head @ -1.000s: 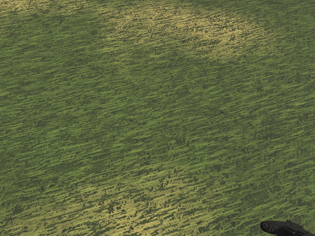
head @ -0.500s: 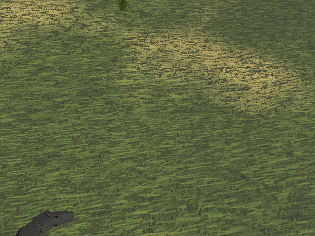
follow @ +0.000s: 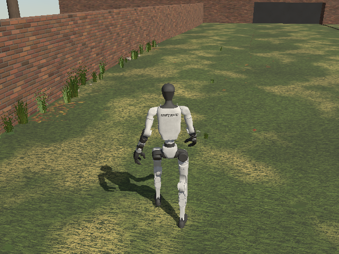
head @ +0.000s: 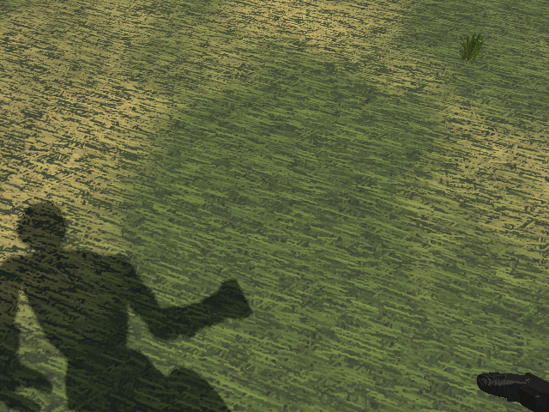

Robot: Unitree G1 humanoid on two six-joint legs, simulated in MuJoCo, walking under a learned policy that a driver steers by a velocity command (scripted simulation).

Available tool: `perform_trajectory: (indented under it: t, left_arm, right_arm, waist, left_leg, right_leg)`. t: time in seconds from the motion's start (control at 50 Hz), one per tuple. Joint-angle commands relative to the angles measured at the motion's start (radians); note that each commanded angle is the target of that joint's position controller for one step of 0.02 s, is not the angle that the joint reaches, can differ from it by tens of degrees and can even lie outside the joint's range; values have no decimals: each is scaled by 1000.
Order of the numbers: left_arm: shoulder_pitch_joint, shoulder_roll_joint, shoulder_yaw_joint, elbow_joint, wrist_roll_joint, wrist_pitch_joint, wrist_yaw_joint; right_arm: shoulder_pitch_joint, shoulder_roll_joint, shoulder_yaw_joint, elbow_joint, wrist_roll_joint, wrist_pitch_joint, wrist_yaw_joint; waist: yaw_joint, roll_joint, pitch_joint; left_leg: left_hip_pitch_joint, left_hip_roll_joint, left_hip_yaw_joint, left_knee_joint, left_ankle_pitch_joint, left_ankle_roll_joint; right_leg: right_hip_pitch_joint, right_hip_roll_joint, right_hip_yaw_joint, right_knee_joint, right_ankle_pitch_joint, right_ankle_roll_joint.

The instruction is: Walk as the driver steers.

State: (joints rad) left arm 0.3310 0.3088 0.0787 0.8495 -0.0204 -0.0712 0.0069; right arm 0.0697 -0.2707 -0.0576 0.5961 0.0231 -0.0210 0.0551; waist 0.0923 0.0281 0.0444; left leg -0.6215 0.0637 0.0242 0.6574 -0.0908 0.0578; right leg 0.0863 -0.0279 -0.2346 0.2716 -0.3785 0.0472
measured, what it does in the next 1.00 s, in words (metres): walks ahead, turning left: left foot, then right foot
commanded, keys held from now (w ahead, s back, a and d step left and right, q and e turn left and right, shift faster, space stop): w+q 0.40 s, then no key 0.60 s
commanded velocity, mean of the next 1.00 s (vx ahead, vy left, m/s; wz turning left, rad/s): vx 0.31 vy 0.00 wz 0.37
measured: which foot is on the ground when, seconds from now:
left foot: up 0.00-0.02, down 0.04-0.54, up 0.56-0.84, down 0.86-1.00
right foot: down 0.00-0.06, up 0.08-0.50, down 0.52-1.00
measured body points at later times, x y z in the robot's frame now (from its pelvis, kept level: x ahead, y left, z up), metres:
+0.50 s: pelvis +0.29 +0.03 +0.00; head +0.31 +0.05 +0.45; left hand +0.46 +0.32 -0.07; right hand +0.41 -0.25 -0.10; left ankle +0.16 +0.10 -0.73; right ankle +0.48 -0.06 -0.71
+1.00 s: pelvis +0.41 +0.05 +0.01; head +0.41 +0.07 +0.45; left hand +0.44 +0.33 -0.12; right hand +0.62 -0.14 -0.10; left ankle +0.37 +0.18 -0.73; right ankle +0.48 -0.05 -0.73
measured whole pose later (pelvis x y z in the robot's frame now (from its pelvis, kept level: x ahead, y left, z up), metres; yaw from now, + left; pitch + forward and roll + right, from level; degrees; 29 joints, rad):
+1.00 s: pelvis +0.41 +0.05 +0.01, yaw +20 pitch -1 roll -1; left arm 0.18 0.24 0.01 0.81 0.02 -0.02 -0.02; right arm 0.22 -0.24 -0.03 0.72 -0.02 0.02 -0.02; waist 0.02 -0.01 0.02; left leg -0.27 0.01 -0.07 0.57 -0.29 -0.02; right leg -0.28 0.01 -0.02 0.51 -0.22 0.00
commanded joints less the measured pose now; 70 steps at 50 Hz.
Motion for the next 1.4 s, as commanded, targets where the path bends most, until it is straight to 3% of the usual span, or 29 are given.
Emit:
perform_trajectory:
  t: [0.02, 0.04, 0.06, 0.08, 0.1, 0.12, 0.14, 0.16, 0.24, 0.34, 0.42, 0.48, 0.52, 0.54, 0.56, 0.58, 0.6, 0.62, 0.64, 0.68, 0.72, 0.76, 0.82, 0.86, 0.88, 0.9, 0.94, 1.1, 1.4]
  left_arm:
    - [-46, 217, 53, -60, -15, 9, 12]
    - [-50, 198, 44, -66, -14, 12, 16]
    - [-11, 110, 13, -90, 30, 5, 14]
    - [30, 35, -19, -156, 33, -27, 2]
    - [-85, 137, 1, -168, -3, -59, -12]
    - [-142, 144, 1, -191, -26, -73, -18]
    - [-143, 129, -4, -183, -7, -77, -10]
    - [-135, 136, 3, -174, 20, -72, -3]
    - [-118, 105, 1, -173, 40, -32, -3]
    - [-305, 50, -22, -222, 37, -33, -10]
    - [-395, 66, -19, -251, 22, -47, -29]
    - [-360, 90, -5, -246, 36, -59, -39]
    - [-243, 105, 7, -220, 54, -70, -33]
    - [-135, 158, 15, -217, 73, -75, -29]
    - [-55, 192, 24, -190, 78, -57, -29]
    - [-20, 148, 19, -179, 31, -39, -37]
    - [-68, 102, 6, -197, 23, -27, -34]
    - [-133, 69, -10, -203, 33, -16, -31]
    - [-187, 36, -27, -202, 37, -10, -32]
    - [-251, 31, -32, -186, 47, -3, -34]
    - [-266, 56, -23, -173, 48, 3, -32]
    - [-243, 77, -16, -155, 36, 11, -27]
    - [-263, 69, -25, -146, 20, 28, -25]
    - [-216, 17, -48, -123, 36, 28, -32]
    - [-165, 26, -46, -121, 47, 27, -37]
    - [-177, 19, -48, -117, 48, 31, -33]
    - [-194, 28, -46, -108, 41, 38, -23]
    - [-171, 31, -44, -62, 31, 37, -13]
    - [-181, 44, -35, 44, 24, 69, 16]
  right_arm:
    - [96, -136, -58, -61, -2, -6, 2]
    - [270, -191, -91, -14, 1, 0, -11]
    - [389, -275, -114, 13, 8, 10, -34]
    - [329, -348, -112, -24, 8, -6, -30]
    - [346, -255, -87, -31, 0, -20, -21]
    - [317, -212, -72, -17, -6, -33, -20]
    - [253, -188, -62, -20, -5, -40, -20]
    - [192, -158, -53, -29, -9, -42, -23]
    - [165, -162, -50, -21, -15, -50, -42]
    - [237, -181, -55, 25, -3, -38, -68]
    - [297, -184, -56, 63, 4, -26, -74]
    - [313, -164, -51, 82, -5, -7, -85]
    - [270, -136, -41, 69, -6, -4, -87]
    - [260, -93, -24, 39, -24, -9, -86]
    - [451, -47, -7, 69, -14, -13, -83]
    - [506, -139, -18, 90, -9, -13, -78]
    - [392, -188, -35, 86, 2, 1, -80]
    - [302, -184, -33, 68, -2, 14, -87]
    - [254, -170, -33, 56, -14, 28, -91]
    - [275, -102, -19, 60, -15, 50, -92]
    - [287, -55, -3, 72, -23, 49, -95]
    - [278, -60, -1, 81, -25, 46, -92]
    - [258, -70, -6, 92, -31, 57, -83]
    - [192, -107, -9, 55, -56, 59, -86]
    - [148, -173, -21, 43, -49, 62, -92]
    - [141, -135, -18, 60, -46, 58, -87]
    - [123, -83, -3, 63, -54, 41, -81]
    - [152, -80, -1, 81, -36, 16, -85]
    - [158, -62, -3, 167, -31, 12, -87]
  waist:
    - [-140, -129, -85]
    - [-231, -100, -172]
    - [-242, 85, -259]
    - [-141, 268, -404]
    - [-220, 111, -401]
    - [-205, 83, -260]
    - [-152, -19, -168]
    - [-112, -21, -132]
    - [-67, 3, -90]
    - [-134, 34, -47]
    - [-167, 56, -28]
    - [-154, 91, -58]
    - [-83, 95, -124]
    - [-41, 18, -263]
    - [-85, -266, -424]
    - [-76, -255, -489]
    - [-45, -158, -358]
    - [-52, -93, -263]
    - [-72, -75, -180]
    - [-132, -141, -121]
    - [-135, -178, -140]
    - [-122, -176, -198]
    - [-138, -151, -179]
    - [-118, -88, -122]
    - [-58, 23, -78]
    - [-66, 78, -64]
    - [-75, 74, -18]
    - [-85, 2, -78]
    - [-76, -19, -66]
  left_leg:
    - [227, -105, 90, -46, -97, 72]
    - [488, -141, 81, -103, -32, 112]
    - [796, 45, -205, -97, 10, 177]
    - [1032, 260, -821, -278, -245, 383]
    - [1016, 261, -826, -365, -317, 338]
    - [899, 231, -684, -368, -266, 298]
    - [732, 187, -570, -369, -146, 264]
    - [612, 149, -486, -376, -33, 244]
    - [418, 95, -366, -428, 183, 251]
    - [367, 15, -279, -410, 112, 183]
    - [413, 35, -336, -347, 73, 155]
    - [527, 57, -384, -210, 240, 115]
    - [529, -4, -356, -55, 385, 60]
    - [417, -58, -314, 161, 221, 13]
    - [122, -206, -231, 519, -502, -72]
    - [35, -168, -266, 652, -617, -91]
    - [-13, -132, -258, 705, -549, -111]
    - [-13, -101, -218, 670, -490, -120]
    - [12, -71, -203, 599, -458, -126]
    - [171, -32, -147, 382, -419, -128]
    - [286, -40, -90, 201, -389, -137]
    - [363, -39, -81, 77, -263, -130]
    - [503, -54, -54, -131, -67, -91]
    - [561, 30, -160, -221, -4, -38]
    - [482, 69, -203, -221, -101, 6]
    - [352, 43, -188, -249, -317, 19]
    - [294, 9, -168, -264, -320, -15]
    - [394, -10, -141, -169, 27, -30]
    - [408, -31, -114, -187, 84, -32]
  right_leg:
    - [-15, -241, 36, 236, 1049, -141]
    - [-130, -204, 10, 459, 1008, -108]
    - [-426, -143, 15, 792, 415, -63]
    - [-790, 67, 191, 1109, -233, -20]
    - [-901, 17, 344, 1157, -176, -39]
    - [-941, -19, 326, 1108, -88, -58]
    - [-887, -62, 324, 1015, -9, -59]
    - [-813, -90, 327, 929, 32, -51]
    - [-712, -92, 302, 790, 118, -1]
    - [-674, -25, 286, 430, 423, 26]
    - [-614, 19, 293, 268, 479, 6]
    - [-570, 41, 288, 210, 415, -39]
    - [-385, 30, 259, 128, 551, -93]
    - [-124, -124, 380, 208, 893, -158]
    - [229, -388, 704, 255, 1144, -372]
    - [246, -430, 865, 210, 888, -395]
    - [137, -370, 759, 174, 731, -350]
    - [8, -314, 660, 144, 656, -309]
    - [-125, -272, 588, 113, 637, -294]
    - [-320, -187, 466, 54, 612, -256]
    - [-368, -159, 391, 50, 729, -266]
    - [-334, -178, 389, 61, 714, -278]
    - [-405, -155, 379, 55, 313, -233]
    - [-499, -94, 361, 66, -14, -125]
    - [-501, -21, 298, 92, -76, -80]
    - [-400, 5, 248, 125, -10, -53]
    - [-366, 3, 246, 161, 71, -51]
    - [-325, -12, 252, 205, 284, -57]
    - [-269, -19, 256, 208, 325, -45]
